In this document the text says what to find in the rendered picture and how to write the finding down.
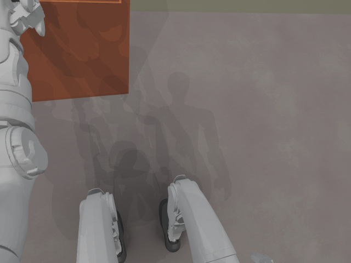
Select robot left hand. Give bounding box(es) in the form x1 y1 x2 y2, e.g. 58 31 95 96
0 0 45 41

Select robot thigh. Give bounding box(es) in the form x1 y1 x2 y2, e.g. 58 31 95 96
76 192 118 263
168 179 239 263

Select left robot thigh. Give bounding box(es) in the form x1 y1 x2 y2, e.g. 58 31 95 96
76 192 118 263

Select cabinet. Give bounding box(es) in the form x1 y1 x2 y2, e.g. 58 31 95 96
20 0 130 102

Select robot left upper arm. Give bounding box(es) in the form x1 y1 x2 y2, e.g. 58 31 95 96
0 126 48 263

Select robot left forearm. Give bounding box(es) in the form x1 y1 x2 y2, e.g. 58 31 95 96
0 29 35 134

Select right robot thigh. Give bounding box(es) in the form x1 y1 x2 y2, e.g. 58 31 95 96
168 179 239 263

